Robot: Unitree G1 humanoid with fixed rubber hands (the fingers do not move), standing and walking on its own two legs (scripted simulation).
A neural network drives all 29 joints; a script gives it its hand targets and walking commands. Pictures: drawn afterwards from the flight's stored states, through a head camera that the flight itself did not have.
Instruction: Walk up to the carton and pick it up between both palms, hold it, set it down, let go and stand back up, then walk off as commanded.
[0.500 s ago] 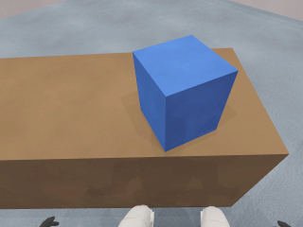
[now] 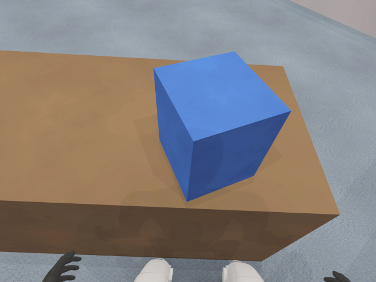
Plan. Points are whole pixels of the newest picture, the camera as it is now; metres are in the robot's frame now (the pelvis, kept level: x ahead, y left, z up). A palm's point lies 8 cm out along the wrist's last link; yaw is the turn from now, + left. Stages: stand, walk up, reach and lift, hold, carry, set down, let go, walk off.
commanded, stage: walk up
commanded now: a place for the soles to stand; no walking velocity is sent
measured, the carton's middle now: (209, 128) +0.44 -0.01 +0.05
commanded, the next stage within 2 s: reach and lift in 1.66 s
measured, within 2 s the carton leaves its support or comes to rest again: neither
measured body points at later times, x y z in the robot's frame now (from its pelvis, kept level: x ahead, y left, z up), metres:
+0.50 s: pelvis +0.00 -0.03 +0.00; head +0.02 -0.01 +0.45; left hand +0.12 +0.29 -0.10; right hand +0.12 -0.34 -0.09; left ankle +0.02 +0.12 -0.68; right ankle +0.04 -0.17 -0.68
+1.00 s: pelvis -0.04 -0.03 +0.00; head -0.03 -0.02 +0.45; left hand +0.08 +0.29 -0.10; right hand +0.08 -0.34 -0.10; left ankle +0.02 +0.12 -0.68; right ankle +0.04 -0.17 -0.68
